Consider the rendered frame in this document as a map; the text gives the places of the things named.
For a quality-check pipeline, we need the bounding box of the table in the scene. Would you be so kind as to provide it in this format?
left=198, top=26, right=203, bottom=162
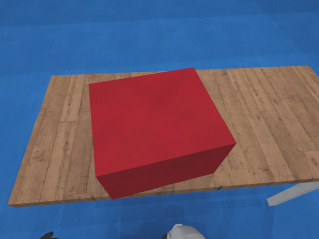
left=7, top=65, right=319, bottom=208

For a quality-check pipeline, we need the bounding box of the robot right thigh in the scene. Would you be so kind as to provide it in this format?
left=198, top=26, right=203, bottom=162
left=167, top=225, right=205, bottom=239

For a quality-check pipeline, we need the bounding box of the carton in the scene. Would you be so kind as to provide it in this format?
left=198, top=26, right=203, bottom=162
left=88, top=67, right=236, bottom=200

